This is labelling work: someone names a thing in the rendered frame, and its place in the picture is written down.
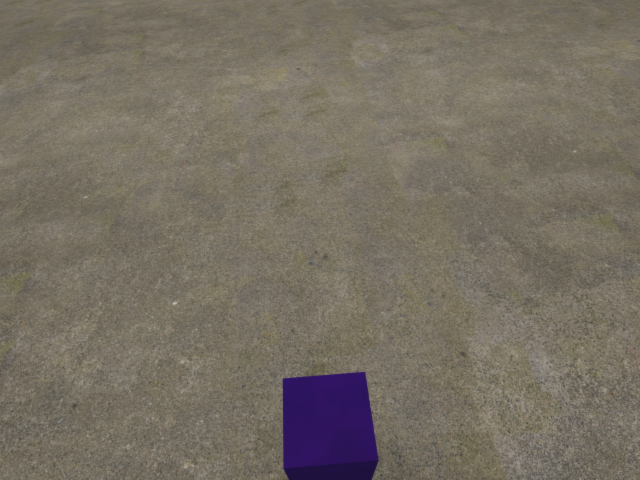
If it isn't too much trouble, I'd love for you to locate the carton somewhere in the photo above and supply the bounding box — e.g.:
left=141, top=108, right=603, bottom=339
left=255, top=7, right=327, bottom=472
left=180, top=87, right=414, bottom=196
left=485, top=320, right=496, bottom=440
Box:
left=283, top=372, right=379, bottom=480

